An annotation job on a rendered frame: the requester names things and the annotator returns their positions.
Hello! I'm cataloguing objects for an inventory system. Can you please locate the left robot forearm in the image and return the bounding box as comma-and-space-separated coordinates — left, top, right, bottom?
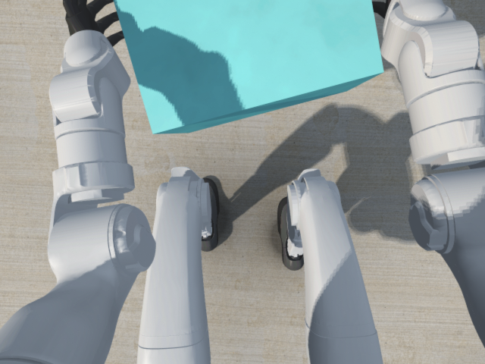
48, 30, 135, 271

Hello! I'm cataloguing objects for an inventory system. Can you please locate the carton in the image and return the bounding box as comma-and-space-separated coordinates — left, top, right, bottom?
114, 0, 384, 134

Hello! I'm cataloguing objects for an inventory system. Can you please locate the right robot forearm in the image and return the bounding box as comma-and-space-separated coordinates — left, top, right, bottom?
380, 0, 485, 170

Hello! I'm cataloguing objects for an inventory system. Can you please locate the right robot hand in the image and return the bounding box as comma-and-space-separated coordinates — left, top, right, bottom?
372, 0, 391, 19

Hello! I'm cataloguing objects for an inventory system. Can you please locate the left robot hand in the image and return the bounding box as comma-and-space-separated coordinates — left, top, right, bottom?
63, 0, 124, 46

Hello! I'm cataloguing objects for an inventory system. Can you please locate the robot left foot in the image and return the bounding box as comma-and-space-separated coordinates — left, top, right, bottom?
202, 178, 220, 252

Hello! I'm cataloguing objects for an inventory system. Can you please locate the robot left upper arm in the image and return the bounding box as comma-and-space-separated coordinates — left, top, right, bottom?
0, 203, 156, 364

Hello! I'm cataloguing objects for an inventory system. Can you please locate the robot right upper arm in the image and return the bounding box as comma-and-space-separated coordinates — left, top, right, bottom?
408, 168, 485, 348

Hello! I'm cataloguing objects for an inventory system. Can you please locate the right robot shin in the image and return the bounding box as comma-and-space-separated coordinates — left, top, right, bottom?
287, 168, 341, 256

